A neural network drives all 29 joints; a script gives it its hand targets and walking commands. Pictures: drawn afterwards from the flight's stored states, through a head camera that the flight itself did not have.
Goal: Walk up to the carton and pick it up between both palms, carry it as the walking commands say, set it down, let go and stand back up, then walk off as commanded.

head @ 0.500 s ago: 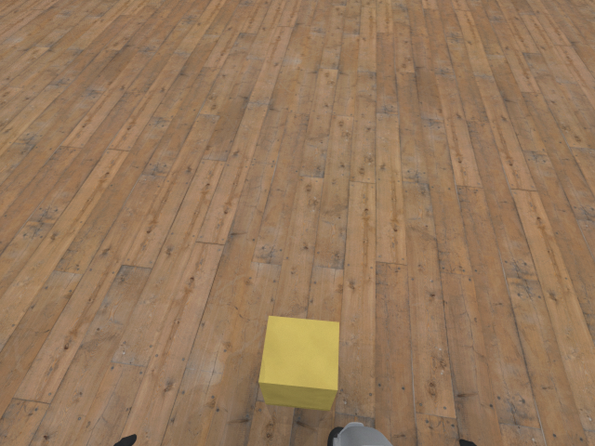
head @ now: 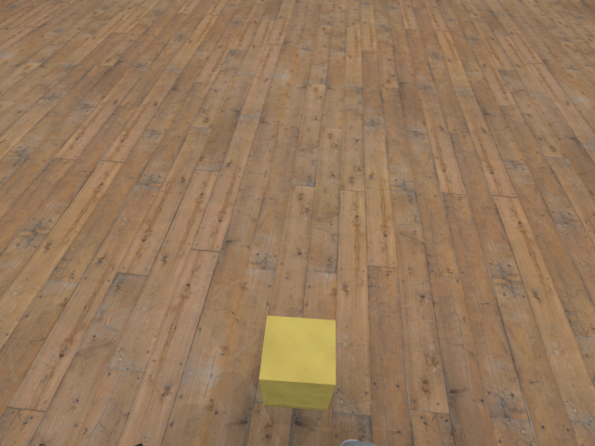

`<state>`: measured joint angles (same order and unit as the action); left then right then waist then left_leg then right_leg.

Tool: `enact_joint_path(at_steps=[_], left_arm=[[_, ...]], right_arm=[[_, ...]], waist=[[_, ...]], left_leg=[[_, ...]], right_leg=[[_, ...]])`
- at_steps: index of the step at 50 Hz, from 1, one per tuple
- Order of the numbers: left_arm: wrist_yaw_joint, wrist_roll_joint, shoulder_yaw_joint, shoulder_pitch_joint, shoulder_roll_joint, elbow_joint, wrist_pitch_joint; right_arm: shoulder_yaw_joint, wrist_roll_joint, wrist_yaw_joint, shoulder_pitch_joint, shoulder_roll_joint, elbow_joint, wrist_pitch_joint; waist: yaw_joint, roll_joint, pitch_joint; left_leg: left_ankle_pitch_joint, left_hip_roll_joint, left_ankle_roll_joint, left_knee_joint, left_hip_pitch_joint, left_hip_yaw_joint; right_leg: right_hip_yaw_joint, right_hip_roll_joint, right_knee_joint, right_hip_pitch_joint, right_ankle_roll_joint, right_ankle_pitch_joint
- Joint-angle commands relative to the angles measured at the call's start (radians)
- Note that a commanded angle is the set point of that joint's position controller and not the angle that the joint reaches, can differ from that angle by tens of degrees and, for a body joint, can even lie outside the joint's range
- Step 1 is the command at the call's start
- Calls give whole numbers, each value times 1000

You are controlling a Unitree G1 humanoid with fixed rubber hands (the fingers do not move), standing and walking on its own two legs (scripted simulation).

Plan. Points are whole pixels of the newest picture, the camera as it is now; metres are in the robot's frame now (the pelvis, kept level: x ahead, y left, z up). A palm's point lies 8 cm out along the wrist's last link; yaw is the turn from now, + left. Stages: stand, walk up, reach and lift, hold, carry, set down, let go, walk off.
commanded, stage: walk up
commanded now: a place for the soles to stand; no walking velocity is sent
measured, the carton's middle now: (298, 364) +0.43 -0.02 -0.63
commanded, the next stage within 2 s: reach and lift in 1.06 s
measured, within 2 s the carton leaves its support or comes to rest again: neither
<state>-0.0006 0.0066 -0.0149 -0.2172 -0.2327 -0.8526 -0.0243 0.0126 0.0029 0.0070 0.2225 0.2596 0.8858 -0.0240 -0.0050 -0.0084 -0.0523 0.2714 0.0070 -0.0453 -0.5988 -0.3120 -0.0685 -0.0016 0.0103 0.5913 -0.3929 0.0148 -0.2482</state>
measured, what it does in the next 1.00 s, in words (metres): stands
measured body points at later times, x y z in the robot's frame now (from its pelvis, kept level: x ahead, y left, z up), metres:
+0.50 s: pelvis +0.02 +0.00 +0.00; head +0.04 -0.01 +0.45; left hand +0.11 +0.25 -0.13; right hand +0.06 -0.26 -0.14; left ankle +0.04 +0.09 -0.73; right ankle +0.09 -0.12 -0.73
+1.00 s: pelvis +0.03 -0.01 +0.00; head +0.04 -0.02 +0.44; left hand +0.16 +0.24 -0.13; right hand +0.07 -0.28 -0.15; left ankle +0.04 +0.09 -0.73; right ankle +0.09 -0.13 -0.73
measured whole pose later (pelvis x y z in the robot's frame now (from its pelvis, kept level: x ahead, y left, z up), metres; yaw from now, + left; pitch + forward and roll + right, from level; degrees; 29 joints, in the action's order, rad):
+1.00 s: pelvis +0.03 -0.01 +0.00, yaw -7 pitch -1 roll +2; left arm 0.01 0.01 -0.01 -0.20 -0.25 -0.84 -0.01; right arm 0.02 0.00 -0.01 0.19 0.28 0.93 -0.05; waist 0.00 0.01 -0.05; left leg 0.34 -0.03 -0.03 -0.62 -0.26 -0.18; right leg -0.12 -0.04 0.65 -0.41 0.01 -0.22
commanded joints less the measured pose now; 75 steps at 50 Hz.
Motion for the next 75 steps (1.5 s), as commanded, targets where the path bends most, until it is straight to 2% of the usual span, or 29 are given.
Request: enact_joint_path(at_steps=[1, 3, 8, 10, 11, 19, 25, 28, 30, 33, 40, 44, 47, 49, 50, 51, 53, 54, 55, 56, 58, 59, 60, 62, 64, 67, 68, 72, 75], left_arm=[[5, 4, 47, -37, -139, 39, 37], [11, 8, 44, -65, -129, 40, 43], [17, 5, 51, -25, -182, 44, 43], [16, -2, 49, -41, -197, 42, 37], [18, 0, 48, -25, -185, 41, 36], [12, 0, 39, -59, -143, 44, 40], [21, 6, 36, -48, -133, 36, 44], [25, 4, 38, -40, -149, 48, 48], [22, 1, 45, -36, -175, 46, 46], [22, -5, 46, -20, -195, 50, 40], [24, -4, 47, -7, -175, 59, 30], [20, -9, 42, -28, -148, 60, 32], [21, 5, 37, -30, -137, 62, 33], [18, 2, 42, -24, -153, 66, 33], [18, 2, 42, -12, -161, 71, 31], [20, 5, 48, -4, -184, 69, 32], [25, 0, 57, -6, -223, 67, 26], [-6, 31, 37, 355, -186, 417, -53], [-10, 7, 45, 313, -138, 342, -123], [-17, 35, 81, 330, -125, 355, -167], [-24, 52, 93, 258, -130, 294, -244], [-20, 74, 105, 200, -152, 318, -270], [-27, 66, 111, 182, -137, 315, -282], [-26, 62, 111, 149, -121, 335, -280], [-37, 49, 89, 135, -120, 292, -271], [-55, 26, 82, 195, -118, 329, -232], [-58, 20, 90, 208, -123, 324, -214], [-83, 26, 87, 311, -129, 384, -128], [-88, 23, 89, 338, -111, 395, -93]], right_arm=[[-44, -7, -9, -45, 170, -51, 18], [-41, -3, -7, -44, 160, -44, 14], [-40, 4, -6, 6, 138, -29, 0], [-33, 8, -4, 41, 126, -19, 5], [-35, 5, -6, 58, 123, -11, 9], [-38, -2, -17, 12, 164, -10, 24], [-29, 4, -20, -19, 155, -18, 16], [-31, -1, -19, 2, 154, -20, 10], [-28, 4, -20, 8, 148, -16, 3], [-21, 2, -20, 30, 131, -12, 2], [-20, -6, -21, 0, 149, -13, 10], [-30, -1, -20, -39, 188, -11, 1], [-33, -3, -22, -63, 181, -16, -7], [-31, 4, -21, -83, 175, -18, -16], [-30, 3, -16, -58, 168, -19, -21], [-27, 10, -16, -26, 151, -10, -25], [-29, 7, -11, 29, 128, -7, -26], [-21, -55, -2, -397, 148, -462, -61], [-13, -47, 8, -398, 97, -404, -121], [-37, -13, 19, -432, 140, -476, -156], [-69, -4, 31, -381, 194, -479, -245], [-91, 6, 38, -249, 204, -439, -284], [-86, -6, 42, -240, 184, -449, -298], [-76, 1, 36, -159, 139, -420, -314], [-109, 26, 22, -49, 123, -365, -315], [-109, 7, 14, -88, 73, -380, -290], [-108, 11, 13, -139, 80, -388, -278], [-95, -19, -5, -253, 17, -427, -183], [-130, -43, -15, -289, 43, -436, -129]], waist=[[-23, -27, 9], [-29, -82, 14], [14, 55, -21], [23, 70, 1], [32, 108, -4], [-20, -14, 58], [-15, -44, 65], [-4, -19, 84], [6, 62, 99], [20, 89, 107], [12, 74, 128], [-17, -51, 117], [-22, -36, 57], [-26, -40, 31], [-12, 0, 12], [7, 98, 4], [26, 158, 24], [-14, 86, 104], [-45, -29, 108], [-25, -57, 62], [-32, -25, 75], [7, 11, 69], [-21, -20, 57], [-8, 14, 65], [71, 36, 33], [75, 6, 9], [54, 53, 29], [53, 73, 145], [63, -81, 290]], left_leg=[[283, -181, -61, 297, -117, 234], [307, -176, -55, 273, -126, 208], [275, -90, -13, 144, -34, 125], [199, -75, -13, 92, 35, 100], [189, -77, -10, 99, 25, 108], [145, -158, -45, 225, -5, 171], [-16, -200, -58, 214, 17, 136], [-25, -161, -42, 148, 29, 84], [1, -134, -26, 79, 74, 56], [7, -102, -6, 36, 111, 39], [-38, -130, -15, 88, 143, 55], [-53, -215, -70, 185, 93, 91], [46, -244, -98, 212, 18, 91], [144, -213, -75, 193, -3, 63], [178, -162, -51, 141, 7, 30], [193, -115, -30, 72, 44, 4], [218, -37, -3, -19, 99, 20], [227, -61, -19, -19, -48, -2], [328, -80, 0, 26, -135, 7], [375, -91, -10, 59, -269, 20], [381, -72, -27, 105, -275, 35], [359, -67, -26, 82, -279, 32], [407, -67, -25, 96, -262, 48], [395, -68, -24, 95, -296, 56], [300, -61, -23, 72, -294, 72], [248, -45, -16, 11, -298, 76], [210, -46, -8, -26, -327, 79], [63, -5, 16, -207, -340, 89], [-56, -4, 48, -285, -423, 92]], right_leg=[[-50, 16, -37, 109, 35, 1], [-62, 15, -42, 93, 40, -15], [-236, 112, -234, -68, 56, -261], [-281, 134, -286, -124, 58, -301], [-266, 135, -295, -119, 58, -301], [-125, 38, -95, 39, 30, -19], [-102, 19, -10, 27, 29, 107], [-153, 49, -25, 44, 39, 183], [-232, 83, -89, 7, 60, 168], [-311, 127, -136, -30, 83, 184], [-258, 79, -100, -22, 60, 211], [-149, 5, 31, 17, 31, 167], [-133, 1, 42, 23, 38, 98], [-176, 15, -4, 17, 42, 68], [-250, 42, -78, -13, 47, 13], [-350, 82, -160, -71, 64, -57], [-514, 126, -293, -109, 88, -195], [-75, 28, -92, -242, 9, -400], [-2, 1, -17, -4, -6, -312], [34, -20, 38, 125, -17, -213], [32, -36, 49, 166, -31, -168], [20, -41, 42, 182, -32, -168], [25, -48, 56, 177, -32, -215], [24, -60, 68, 235, -29, -206], [21, -58, 51, 208, -22, -101], [-6, -41, 48, 160, -12, -91], [5, -43, 89, 127, -11, -65], [-61, 5, 156, 6, -13, 77], [-20, -24, 311, -89, -23, 249]])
